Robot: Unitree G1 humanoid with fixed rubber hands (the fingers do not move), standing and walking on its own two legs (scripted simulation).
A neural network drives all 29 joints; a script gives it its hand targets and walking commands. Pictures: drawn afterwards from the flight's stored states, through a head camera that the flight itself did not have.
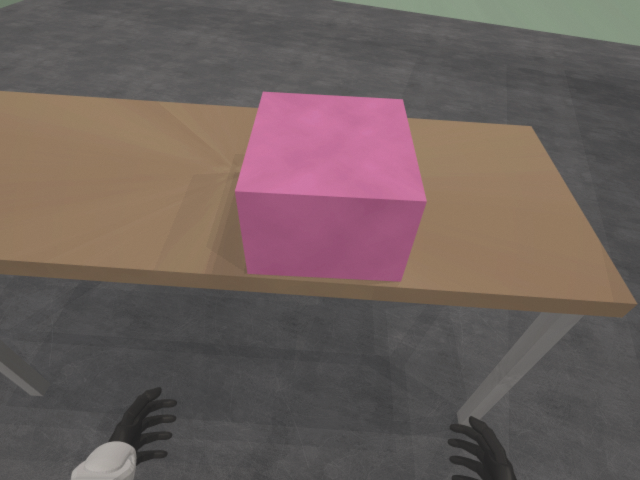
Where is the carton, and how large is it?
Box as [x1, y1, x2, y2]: [235, 92, 426, 281]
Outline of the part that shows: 263,92 235,189 247,273 400,281 426,202 402,99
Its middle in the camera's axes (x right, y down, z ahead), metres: +0.02 -0.10 +0.69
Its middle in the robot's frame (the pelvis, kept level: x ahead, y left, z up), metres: +0.60 -0.03 +0.04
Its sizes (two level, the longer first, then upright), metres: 0.285 0.259 0.180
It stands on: a table, 0.73 m high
